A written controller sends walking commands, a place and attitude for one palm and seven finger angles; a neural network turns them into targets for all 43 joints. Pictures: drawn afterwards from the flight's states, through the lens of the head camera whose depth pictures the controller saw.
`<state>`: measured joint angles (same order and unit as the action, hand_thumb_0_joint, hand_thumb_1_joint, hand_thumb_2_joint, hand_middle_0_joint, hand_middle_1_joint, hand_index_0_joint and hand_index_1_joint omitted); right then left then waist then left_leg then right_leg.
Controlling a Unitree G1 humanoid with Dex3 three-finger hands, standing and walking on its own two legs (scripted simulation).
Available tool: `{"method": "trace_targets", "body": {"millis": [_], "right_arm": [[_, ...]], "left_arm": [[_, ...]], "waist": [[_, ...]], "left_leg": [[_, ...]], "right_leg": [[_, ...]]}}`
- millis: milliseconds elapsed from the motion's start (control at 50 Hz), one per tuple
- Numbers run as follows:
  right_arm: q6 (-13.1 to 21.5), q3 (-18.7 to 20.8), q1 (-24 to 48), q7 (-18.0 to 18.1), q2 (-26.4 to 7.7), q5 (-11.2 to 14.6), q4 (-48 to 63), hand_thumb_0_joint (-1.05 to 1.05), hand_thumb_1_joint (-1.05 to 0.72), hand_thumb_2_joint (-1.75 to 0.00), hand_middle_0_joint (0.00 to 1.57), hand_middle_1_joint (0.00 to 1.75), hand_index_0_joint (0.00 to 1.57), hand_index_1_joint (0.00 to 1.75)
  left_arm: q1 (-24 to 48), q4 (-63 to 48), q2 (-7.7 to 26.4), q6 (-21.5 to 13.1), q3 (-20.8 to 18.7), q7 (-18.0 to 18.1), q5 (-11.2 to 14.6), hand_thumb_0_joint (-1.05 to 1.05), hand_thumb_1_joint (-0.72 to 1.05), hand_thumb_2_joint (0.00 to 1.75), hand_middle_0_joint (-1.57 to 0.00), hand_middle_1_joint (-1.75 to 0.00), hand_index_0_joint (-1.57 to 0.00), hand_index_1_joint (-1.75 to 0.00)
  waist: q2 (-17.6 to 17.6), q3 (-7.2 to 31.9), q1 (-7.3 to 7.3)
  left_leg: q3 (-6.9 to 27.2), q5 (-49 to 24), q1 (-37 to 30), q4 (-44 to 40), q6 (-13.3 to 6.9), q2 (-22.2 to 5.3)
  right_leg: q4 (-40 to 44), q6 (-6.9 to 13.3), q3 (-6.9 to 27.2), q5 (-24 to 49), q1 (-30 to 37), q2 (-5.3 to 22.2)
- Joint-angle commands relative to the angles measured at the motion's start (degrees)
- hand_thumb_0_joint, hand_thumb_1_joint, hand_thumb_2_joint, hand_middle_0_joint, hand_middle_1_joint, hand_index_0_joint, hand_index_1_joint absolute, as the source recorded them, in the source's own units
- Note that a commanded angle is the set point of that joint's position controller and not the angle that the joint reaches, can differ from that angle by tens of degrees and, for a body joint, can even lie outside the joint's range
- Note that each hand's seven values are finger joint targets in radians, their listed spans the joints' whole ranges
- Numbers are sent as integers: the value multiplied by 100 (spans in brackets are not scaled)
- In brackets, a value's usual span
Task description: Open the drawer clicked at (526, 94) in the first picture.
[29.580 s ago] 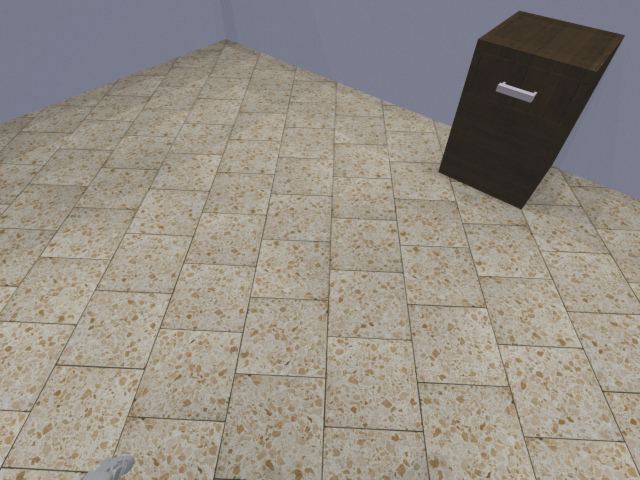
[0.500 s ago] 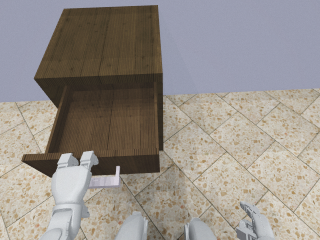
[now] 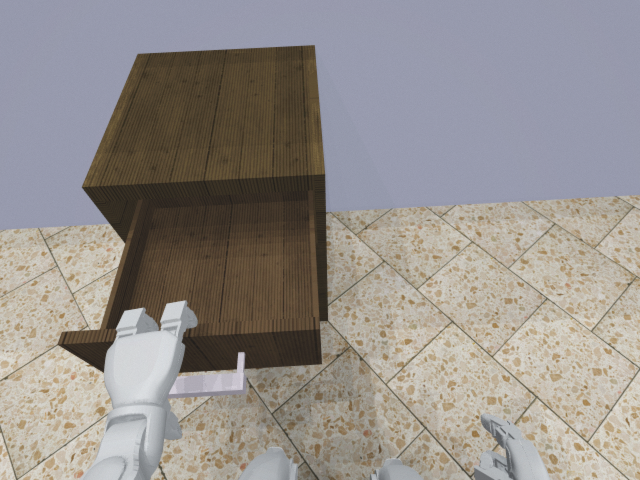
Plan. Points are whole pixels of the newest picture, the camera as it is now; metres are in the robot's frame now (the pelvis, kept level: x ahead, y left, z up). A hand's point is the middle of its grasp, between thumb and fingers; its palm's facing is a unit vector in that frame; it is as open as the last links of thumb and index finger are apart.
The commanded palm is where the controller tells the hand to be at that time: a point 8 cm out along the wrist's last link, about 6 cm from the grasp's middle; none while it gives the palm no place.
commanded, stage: lift the hand off the handle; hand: left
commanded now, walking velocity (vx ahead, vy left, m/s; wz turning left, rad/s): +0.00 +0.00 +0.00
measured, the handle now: (202, 372) +0.29 +0.22 -0.17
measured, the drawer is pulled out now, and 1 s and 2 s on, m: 0.28 0.28 0.28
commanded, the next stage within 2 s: draw the hand back to the body in 0.50 s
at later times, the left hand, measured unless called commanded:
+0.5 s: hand (152, 372) +0.25 +0.23 -0.01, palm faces -0.02 -0.11 -0.99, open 13.8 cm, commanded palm +0.23 +0.23 +0.03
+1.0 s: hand (106, 386) +0.22 +0.25 +0.04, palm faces -0.02 -0.12 -0.99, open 13.8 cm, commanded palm +0.20 +0.24 +0.11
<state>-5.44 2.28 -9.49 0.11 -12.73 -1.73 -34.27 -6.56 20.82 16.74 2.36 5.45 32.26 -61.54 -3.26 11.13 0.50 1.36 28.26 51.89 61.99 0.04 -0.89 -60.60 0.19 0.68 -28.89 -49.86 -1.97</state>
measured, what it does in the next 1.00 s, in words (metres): stands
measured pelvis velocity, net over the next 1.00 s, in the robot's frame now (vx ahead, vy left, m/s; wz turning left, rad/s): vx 0.02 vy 0.00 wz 0.01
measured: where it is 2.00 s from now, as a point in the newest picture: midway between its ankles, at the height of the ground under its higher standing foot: outside the picture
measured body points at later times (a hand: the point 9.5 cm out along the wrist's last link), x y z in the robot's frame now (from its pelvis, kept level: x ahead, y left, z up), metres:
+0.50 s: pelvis +0.02 +0.00 +0.02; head +0.07 -0.01 +0.47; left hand +0.24 +0.23 +0.04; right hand +0.19 -0.24 -0.09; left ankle +0.01 +0.12 -0.66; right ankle +0.00 -0.12 -0.66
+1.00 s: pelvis +0.02 +0.00 +0.04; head +0.04 -0.03 +0.49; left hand +0.21 +0.25 +0.10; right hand +0.21 -0.23 -0.06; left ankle +0.01 +0.12 -0.66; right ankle +0.00 -0.12 -0.66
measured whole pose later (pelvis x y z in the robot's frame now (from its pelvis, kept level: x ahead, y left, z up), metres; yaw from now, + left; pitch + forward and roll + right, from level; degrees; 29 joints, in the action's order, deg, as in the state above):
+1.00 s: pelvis +0.02 +0.00 +0.04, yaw +1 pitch +9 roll +0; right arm -6.4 1.1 -10.6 -0.3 -13.4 -0.4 -30.4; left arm -21.5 0.9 21.2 4.0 3.3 21.2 -55.5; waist -4.2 8.3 2.5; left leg 1.3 24.3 33.5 48.5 0.2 -0.4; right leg -47.9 0.4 0.8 -25.4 -31.6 -1.2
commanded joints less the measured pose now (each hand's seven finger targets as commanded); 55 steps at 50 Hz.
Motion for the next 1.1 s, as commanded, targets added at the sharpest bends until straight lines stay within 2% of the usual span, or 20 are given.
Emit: {"method": "trace_targets", "body": {"millis": [0,140,220,300,360,440,480,540,560,580,600,620,660,680,780,840,860,960,980,1080], "right_arm": [[200,237,227,101,-746,9,857,0,-90,-90,20,30,20,30],[207,260,215,39,-698,-19,885,0,-90,-90,20,30,20,30],[209,243,222,-17,-725,-32,964,0,-90,-90,20,30,20,30],[194,266,229,3,-741,-11,968,0,-90,-90,20,30,20,30],[183,246,252,-37,-697,-21,1041,0,-90,-90,20,30,20,30],[175,241,274,-72,-681,3,1039,0,-90,-90,20,30,20,30],[164,247,284,-89,-702,2,1023,0,-90,-90,20,30,20,30],[153,249,262,-92,-697,2,1080,0,-90,-90,20,30,20,30],[148,228,275,-100,-705,-32,1105,0,-90,-90,20,30,20,30],[156,246,296,-85,-674,-14,1112,0,-90,-90,20,30,20,30],[136,237,312,-65,-701,-24,1148,0,-90,-90,20,30,20,30],[135,219,304,-73,-663,-49,1203,0,-90,-90,20,30,20,30],[149,219,327,-70,-634,-48,1256,0,-90,-90,20,30,20,30],[154,228,375,-61,-603,-7,1240,0,-90,-90,20,30,20,30],[128,180,478,-103,-635,100,1255,0,-90,-90,20,30,20,30],[134,170,538,-62,-674,164,1305,0,-90,-90,20,30,20,30],[146,120,531,-54,-690,162,1334,0,-90,-90,20,30,20,30],[271,57,543,45,-617,116,1365,0,-90,-90,20,30,20,30],[279,71,600,53,-591,113,1324,0,-90,-90,20,30,20,30],[268,79,645,-28,-539,104,1373,0,-90,-90,20,30,20,30]], "left_arm": [[484,-1154,1069,0,-593,104,-35,0,-50,30,-30,-120,-30,-120],[259,-1333,943,-191,-563,115,-50,0,-50,30,-30,-120,-30,-120],[115,-1593,914,-163,-516,106,-10,0,-50,30,-30,-120,-30,-120],[40,-1653,1015,-138,-605,40,35,0,-50,30,-30,-120,-30,-120],[-160,-2008,978,-156,-543,36,-2,0,-50,30,-30,-120,-30,-120],[-358,-1763,706,-83,-335,-21,6,0,-50,30,-30,-120,-30,-120],[-310,-1648,799,-88,-428,-50,-14,0,-50,30,-30,-120,-30,-120],[-191,-1739,827,-101,-432,-73,-48,0,-50,30,-30,-120,-30,-120],[-57,-1945,927,-158,-484,-65,-83,0,-50,30,-30,-120,-30,-120],[-202,-1879,883,-184,-472,-61,-80,0,-50,30,-30,-120,-30,-120],[-158,-2210,1159,-226,-717,-46,-36,0,-50,30,-30,-120,-30,-120],[-217,-2512,1211,-253,-735,-8,-67,0,-50,30,-30,-120,-30,-120],[-511,-2904,1218,-270,-787,43,-2,0,-50,30,-30,-120,-30,-120],[-815,-2888,1240,-247,-866,49,35,0,-50,30,-30,-120,-30,-120],[-1243,-2567,1084,128,-806,-146,219,0,-50,30,-30,-120,-30,-120],[-979,-2712,1099,300,-654,-475,390,0,-50,30,-30,-120,-30,-120],[-893,-2844,1228,317,-688,-599,420,0,-50,30,-30,-120,-30,-120],[-878,-3554,1542,-108,-832,-1003,545,0,-50,30,-30,-120,-30,-120],[-969,-3523,1551,-200,-877,-1029,540,0,-50,30,-30,-120,-30,-120],[-1538,-3829,1667,-414,-1236,-990,520,0,-50,30,-30,-120,-30,-120]], "waist": [[207,1402,9],[29,1108,-28],[89,1341,-27],[210,1196,-24],[22,1418,37],[146,872,-35],[273,834,-18],[193,915,-3],[107,1171,33],[65,1020,26],[-68,1226,107],[-212,1537,154],[-237,1617,181],[-352,1412,227],[287,542,128],[327,414,101],[526,596,110],[164,577,181],[90,262,169],[-228,137,313]], "left_leg": [[-238,-1513,-1473,-916,-244,169],[-222,-1630,-1681,-992,-221,150],[-220,-1804,-1852,-1059,-225,156],[-224,-1794,-1886,-1127,-234,146],[-252,-2056,-2092,-1165,-222,171],[-192,-1957,-2002,-1240,-204,139],[-210,-1815,-1905,-1236,-209,141],[-216,-1768,-1948,-1248,-221,159],[-224,-1821,-1995,-1228,-218,167],[-228,-1807,-2013,-1210,-221,170],[-219,-1925,-2120,-1242,-215,173],[-257,-2044,-2305,-1256,-220,197],[-272,-2283,-2463,-1269,-212,197],[-255,-2338,-2497,-1309,-190,186],[-187,-1789,-2182,-1597,-199,158],[-207,-1533,-2278,-1810,-250,160],[-213,-1512,-2320,-1859,-274,176],[-220,-1602,-2772,-2046,-306,191],[-202,-1577,-2792,-2089,-287,171],[-195,-1750,-2928,-2201,-220,160]], "right_leg": [[1077,262,-182,1894,994,-92],[1147,286,-243,1870,898,-115],[1178,265,-249,2047,1059,-107],[1293,266,-212,2174,1235,-96],[1280,267,-209,2413,1367,-79],[1339,282,-285,2265,1226,-105],[1358,267,-264,2196,1219,-93],[1355,274,-253,2118,1240,-94],[1312,267,-231,2130,1243,-81],[1324,283,-242,2128,1226,-88],[1322,305,-191,2236,1395,-81],[1307,290,-181,2270,1493,-78],[1337,298,-180,2518,1616,-77],[1351,324,-191,2546,1651,-88],[1668,250,-210,2202,1719,-81],[1912,210,-161,1972,1919,-34],[1990,156,-156,1951,2028,-2],[2239,160,-90,1865,2199,48],[2262,195,-104,1803,2136,38],[2306,249,-146,1891,2213,21]]}}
